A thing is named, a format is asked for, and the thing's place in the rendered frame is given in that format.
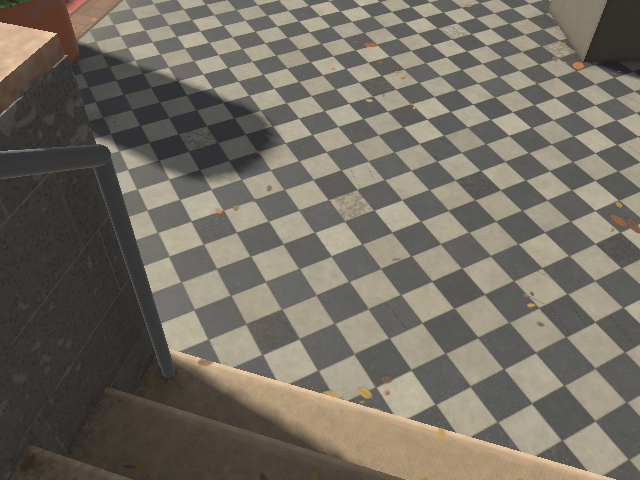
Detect stairs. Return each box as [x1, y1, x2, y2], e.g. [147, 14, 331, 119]
[7, 349, 616, 480]

